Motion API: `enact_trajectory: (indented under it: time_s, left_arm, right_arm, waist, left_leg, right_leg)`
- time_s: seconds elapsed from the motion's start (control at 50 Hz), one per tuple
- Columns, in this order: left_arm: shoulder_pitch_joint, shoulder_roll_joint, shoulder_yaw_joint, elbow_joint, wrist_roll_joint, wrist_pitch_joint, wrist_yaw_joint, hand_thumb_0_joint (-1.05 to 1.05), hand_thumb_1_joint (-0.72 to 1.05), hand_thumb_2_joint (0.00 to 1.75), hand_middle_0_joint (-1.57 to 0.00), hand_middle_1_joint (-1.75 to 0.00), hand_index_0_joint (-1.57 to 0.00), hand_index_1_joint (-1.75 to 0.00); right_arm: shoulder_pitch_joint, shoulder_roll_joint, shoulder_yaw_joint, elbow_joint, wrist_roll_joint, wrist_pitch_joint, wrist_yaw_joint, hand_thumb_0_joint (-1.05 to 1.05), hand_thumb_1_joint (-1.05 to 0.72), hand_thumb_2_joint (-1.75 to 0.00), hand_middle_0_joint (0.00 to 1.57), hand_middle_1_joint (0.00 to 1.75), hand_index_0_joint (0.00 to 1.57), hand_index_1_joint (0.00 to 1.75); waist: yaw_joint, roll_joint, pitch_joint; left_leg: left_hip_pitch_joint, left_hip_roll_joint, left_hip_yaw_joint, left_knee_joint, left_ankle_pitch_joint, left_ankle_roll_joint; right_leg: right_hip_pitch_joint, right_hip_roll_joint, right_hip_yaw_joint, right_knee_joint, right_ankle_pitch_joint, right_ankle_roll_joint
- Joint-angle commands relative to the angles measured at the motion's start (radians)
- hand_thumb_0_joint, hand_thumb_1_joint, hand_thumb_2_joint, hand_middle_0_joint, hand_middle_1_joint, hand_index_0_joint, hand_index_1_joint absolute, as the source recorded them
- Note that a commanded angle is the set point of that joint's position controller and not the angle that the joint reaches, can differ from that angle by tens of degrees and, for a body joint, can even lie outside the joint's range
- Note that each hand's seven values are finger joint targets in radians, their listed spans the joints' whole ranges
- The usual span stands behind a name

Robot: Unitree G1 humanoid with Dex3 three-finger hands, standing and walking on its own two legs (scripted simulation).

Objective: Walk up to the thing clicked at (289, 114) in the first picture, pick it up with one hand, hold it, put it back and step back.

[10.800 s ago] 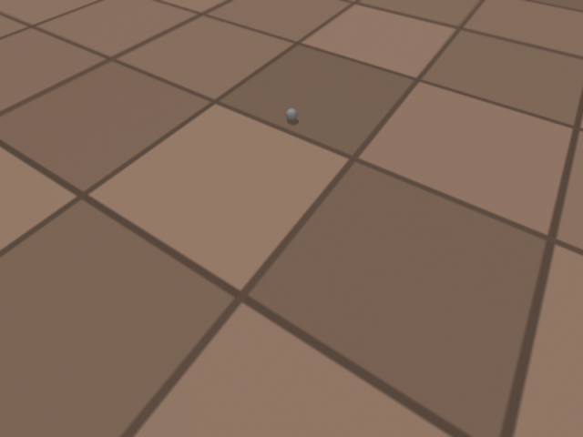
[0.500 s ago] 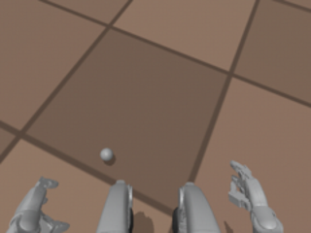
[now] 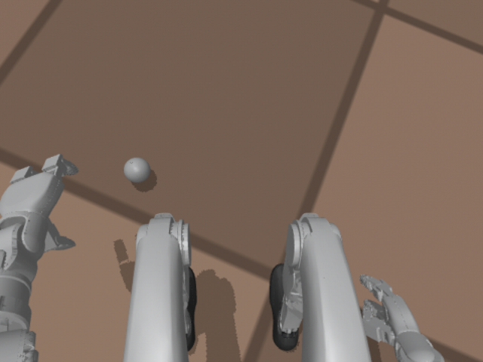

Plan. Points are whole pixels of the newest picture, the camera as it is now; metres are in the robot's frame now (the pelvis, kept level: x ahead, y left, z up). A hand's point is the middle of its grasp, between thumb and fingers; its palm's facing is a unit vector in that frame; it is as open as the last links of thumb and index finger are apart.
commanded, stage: rise first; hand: left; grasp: from above
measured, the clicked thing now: (137, 170) +0.47 +0.27 -0.38
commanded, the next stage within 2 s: approach in 1.32 s
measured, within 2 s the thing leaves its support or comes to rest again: neither
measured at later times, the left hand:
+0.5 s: hand (78, 192) +0.38 +0.34 -0.22, palm faces -0.48 -0.11 -0.87, open 14.1 cm
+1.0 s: hand (88, 185) +0.40 +0.33 -0.25, palm faces -0.47 -0.06 -0.88, open 14.0 cm
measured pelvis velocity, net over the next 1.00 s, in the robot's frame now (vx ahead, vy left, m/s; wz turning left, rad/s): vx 0.01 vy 0.01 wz -0.05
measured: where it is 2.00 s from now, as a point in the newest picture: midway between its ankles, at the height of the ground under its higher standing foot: (233, 321)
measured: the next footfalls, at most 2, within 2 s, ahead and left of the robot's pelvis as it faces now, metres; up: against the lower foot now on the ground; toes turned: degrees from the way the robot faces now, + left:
none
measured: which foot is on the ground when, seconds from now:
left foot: down 0.00-1.00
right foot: down 0.00-1.00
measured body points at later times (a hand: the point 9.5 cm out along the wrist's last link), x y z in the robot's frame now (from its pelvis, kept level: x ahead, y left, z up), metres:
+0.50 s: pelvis +0.00 +0.01 -0.06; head +0.21 +0.06 +0.33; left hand +0.40 +0.34 -0.17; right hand +0.11 -0.28 -0.18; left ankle +0.09 +0.13 -0.38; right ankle +0.10 -0.13 -0.38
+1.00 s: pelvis +0.01 +0.01 -0.09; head +0.23 +0.07 +0.30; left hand +0.42 +0.34 -0.20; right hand +0.10 -0.27 -0.21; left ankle +0.09 +0.13 -0.38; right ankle +0.10 -0.13 -0.38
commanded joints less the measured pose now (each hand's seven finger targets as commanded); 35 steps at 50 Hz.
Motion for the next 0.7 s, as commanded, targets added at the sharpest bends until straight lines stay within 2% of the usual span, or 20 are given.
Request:
enact_trajectory:
  time_s: [0.0,0.02,0.04,0.08,0.12,0.16,0.2,0.24,0.3,0.36,0.4,0.44,0.48,0.5,0.52,0.54,0.58,0.62,0.64,0.68]
  left_arm:
    - [-0.222,0.349,0.085,-0.074,0.042,-0.055,0.064,0.00,-0.58,1.06,-0.06,-1.01,-0.05,-1.03]
    - [-0.253,0.338,0.070,-0.083,0.055,-0.065,0.070,0.00,-0.58,1.05,-0.06,-1.01,-0.04,-1.03]
    - [-0.281,0.365,0.073,-0.059,0.069,-0.073,0.078,0.00,-0.58,1.05,-0.06,-1.01,-0.05,-1.02]
    - [-0.266,0.370,0.081,0.015,0.093,-0.082,0.102,0.00,-0.58,1.05,-0.06,-1.00,-0.04,-1.01]
    - [-0.330,0.359,0.054,0.000,0.122,-0.097,0.121,0.00,-0.56,1.03,-0.06,-1.00,-0.05,-1.01]
    - [-0.339,0.398,0.075,0.025,0.158,-0.098,0.148,0.00,-0.56,1.04,-0.06,-1.00,-0.05,-1.01]
    - [-0.335,0.381,0.068,0.077,0.186,-0.097,0.169,0.00,-0.56,1.03,-0.06,-0.99,-0.05,-1.00]
    - [-0.391,0.389,0.055,0.089,0.210,-0.096,0.186,0.00,-0.54,1.01,-0.05,-1.01,-0.06,-1.01]
    - [-0.398,0.386,0.045,0.152,0.235,-0.091,0.203,0.00,-0.54,1.01,-0.06,-1.00,-0.06,-1.00]
    - [-0.449,0.427,0.058,0.143,0.264,-0.097,0.216,0.00,-0.54,1.00,-0.06,-1.01,-0.06,-1.01]
    - [-0.427,0.408,0.050,0.213,0.276,-0.095,0.224,0.00,-0.53,0.99,-0.06,-1.02,-0.07,-1.01]
    - [-0.491,0.418,0.041,0.174,0.289,-0.110,0.232,0.00,-0.54,1.00,-0.06,-1.01,-0.07,-1.00]
    - [-0.475,0.447,0.064,0.202,0.305,-0.110,0.246,0.00,-0.52,0.97,-0.06,-1.03,-0.08,-1.01]
    - [-0.466,0.438,0.057,0.235,0.314,-0.111,0.250,0.00,-0.52,0.98,-0.06,-1.02,-0.08,-1.01]
    - [-0.506,0.406,0.034,0.206,0.314,-0.120,0.251,0.00,-0.52,0.98,-0.06,-1.02,-0.07,-1.01]
    - [-0.515,0.414,0.034,0.211,0.323,-0.126,0.255,0.00,-0.52,0.98,-0.06,-1.03,-0.07,-1.01]
    - [-0.522,0.435,0.044,0.210,0.338,-0.129,0.267,0.00,-0.53,0.98,-0.06,-1.03,-0.07,-1.01]
    - [-0.474,0.447,0.062,0.276,0.353,-0.124,0.280,0.00,-0.53,0.98,-0.06,-1.03,-0.07,-1.02]
    - [-0.515,0.431,0.048,0.225,0.351,-0.134,0.287,0.00,-0.53,0.98,-0.06,-1.03,-0.07,-1.01]
    - [-0.519,0.413,0.036,0.243,0.362,-0.133,0.294,0.00,-0.52,0.98,-0.06,-1.03,-0.08,-1.02]
  right_arm:
    - [0.126,-0.204,-0.071,-0.064,0.000,-0.009,-0.009,0.00,-0.90,-0.90,0.20,0.30,0.20,0.30]
    - [0.126,-0.203,-0.070,-0.067,-0.003,-0.004,-0.007,0.00,-0.90,-0.90,0.20,0.30,0.20,0.30]
    - [0.126,-0.209,-0.068,-0.056,-0.007,0.001,-0.005,0.00,-0.90,-0.90,0.20,0.30,0.20,0.30]
    - [0.134,-0.217,-0.065,-0.041,-0.012,0.012,-0.001,0.00,-0.89,-0.90,0.20,0.30,0.20,0.30]
    - [0.131,-0.218,-0.059,-0.039,-0.021,0.021,0.005,0.00,-0.89,-0.90,0.20,0.30,0.20,0.30]
    - [0.136,-0.224,-0.056,-0.030,-0.027,0.032,0.009,0.00,-0.89,-0.90,0.20,0.30,0.20,0.30]
    - [0.149,-0.229,-0.058,-0.023,-0.032,0.046,0.017,0.00,-0.89,-0.90,0.20,0.30,0.20,0.30]
    - [0.148,-0.228,-0.054,-0.023,-0.040,0.053,0.020,0.00,-0.89,-0.90,0.20,0.30,0.20,0.30]
    - [0.148,-0.224,-0.053,-0.014,-0.051,0.059,0.026,0.00,-0.90,-0.90,0.20,0.30,0.20,0.30]
    - [0.156,-0.226,-0.054,-0.009,-0.063,0.064,0.032,0.00,-0.90,-0.90,0.20,0.30,0.20,0.30]
    - [0.163,-0.227,-0.055,0.004,-0.070,0.068,0.035,0.00,-0.90,-0.90,0.20,0.30,0.20,0.30]
    - [0.157,-0.226,-0.052,0.002,-0.075,0.067,0.037,0.00,-0.90,-0.90,0.20,0.30,0.20,0.30]
    - [0.160,-0.224,-0.054,0.009,-0.080,0.071,0.037,0.00,-0.90,-0.90,0.20,0.30,0.20,0.30]
    - [0.168,-0.224,-0.055,0.018,-0.084,0.074,0.038,0.00,-0.90,-0.90,0.20,0.30,0.20,0.30]
    - [0.154,-0.223,-0.054,0.010,-0.087,0.072,0.041,0.00,-0.90,-0.90,0.20,0.30,0.20,0.30]
    - [0.151,-0.226,-0.055,0.018,-0.090,0.072,0.041,0.00,-0.90,-0.90,0.20,0.30,0.20,0.30]
    - [0.151,-0.223,-0.052,0.021,-0.091,0.072,0.041,0.00,-0.90,-0.90,0.20,0.30,0.20,0.30]
    - [0.163,-0.226,-0.054,0.035,-0.096,0.079,0.042,0.00,-0.90,-0.90,0.20,0.30,0.20,0.30]
    - [0.154,-0.222,-0.054,0.027,-0.099,0.079,0.045,0.00,-0.90,-0.90,0.20,0.30,0.20,0.30]
    - [0.146,-0.219,-0.054,0.033,-0.101,0.077,0.044,0.00,-0.90,-0.90,0.20,0.30,0.20,0.30]
  waist:
    - [-0.004,0.077,-0.605]
    - [-0.009,0.103,-0.613]
    - [-0.013,0.126,-0.600]
    - [-0.021,0.119,-0.576]
    - [-0.029,0.159,-0.574]
    - [-0.016,0.199,-0.597]
    - [-0.029,0.183,-0.598]
    - [-0.036,0.199,-0.602]
    - [-0.044,0.171,-0.573]
    - [-0.042,0.185,-0.607]
    - [-0.057,0.158,-0.584]
    - [-0.063,0.180,-0.607]
    - [-0.054,0.165,-0.614]
    - [-0.066,0.153,-0.604]
    - [-0.077,0.154,-0.595]
    - [-0.078,0.180,-0.595]
    - [-0.060,0.200,-0.611]
    - [-0.070,0.163,-0.604]
    - [-0.071,0.189,-0.614]
    - [-0.068,0.204,-0.618]
  left_leg:
    - [0.384,-0.048,0.045,-0.234,-0.004,0.039]
    - [0.406,-0.045,0.034,-0.234,-0.009,0.036]
    - [0.388,-0.045,0.029,-0.229,-0.037,0.036]
    - [0.376,-0.044,0.013,-0.215,-0.048,0.037]
    - [0.390,-0.043,0.005,-0.204,-0.025,0.031]
    - [0.407,-0.044,0.007,-0.191,0.018,0.027]
    - [0.403,-0.047,0.000,-0.175,0.047,0.025]
    - [0.392,-0.049,0.013,-0.147,0.065,0.026]
    - [0.354,-0.051,0.028,-0.112,0.069,0.032]
    - [0.337,-0.055,0.042,-0.083,0.079,0.034]
    - [0.327,-0.053,0.034,-0.071,0.071,0.035]
    - [0.323,-0.056,0.038,-0.056,0.090,0.035]
    - [0.309,-0.057,0.045,-0.041,0.091,0.037]
    - [0.301,-0.056,0.049,-0.029,0.106,0.039]
    - [0.308,-0.054,0.040,-0.031,0.095,0.038]
    - [0.305,-0.054,0.035,-0.029,0.083,0.036]
    - [0.317,-0.055,0.042,-0.019,0.107,0.034]
    - [0.304,-0.055,0.040,-0.012,0.112,0.036]
    - [0.304,-0.055,0.040,-0.012,0.110,0.034]
    - [0.327,-0.055,0.037,-0.007,0.126,0.033]
  right_leg:
    - [0.268,0.050,-0.040,-0.244,-0.005,-0.037]
    - [0.238,0.051,-0.050,-0.224,0.003,-0.040]
    - [0.216,0.051,-0.052,-0.207,-0.015,-0.041]
    - [0.168,0.050,-0.067,-0.178,-0.015,-0.041]
    - [0.132,0.047,-0.075,-0.147,0.015,-0.044]
    - [0.125,0.046,-0.080,-0.122,0.051,-0.046]
    - [0.101,0.045,-0.088,-0.099,0.071,-0.047]
    - [0.091,0.045,-0.085,-0.096,0.082,-0.049]
    - [0.087,0.046,-0.080,-0.096,0.083,-0.047]
    - [0.104,0.047,-0.075,-0.089,0.088,-0.046]
    - [0.084,0.047,-0.082,-0.077,0.081,-0.044]
    - [0.086,0.048,-0.081,-0.066,0.099,-0.044]
    - [0.095,0.052,-0.078,-0.068,0.096,-0.043]
    - [0.100,0.053,-0.079,-0.065,0.112,-0.042]
    - [0.069,0.052,-0.083,-0.054,0.101,-0.042]
    - [0.048,0.051,-0.087,-0.041,0.092,-0.042]
    - [0.061,0.052,-0.084,-0.037,0.111,-0.042]
    - [0.061,0.055,-0.090,-0.029,0.113,-0.044]
    - [0.056,0.054,-0.091,-0.021,0.112,-0.043]
    - [0.032,0.054,-0.092,-0.007,0.123,-0.043]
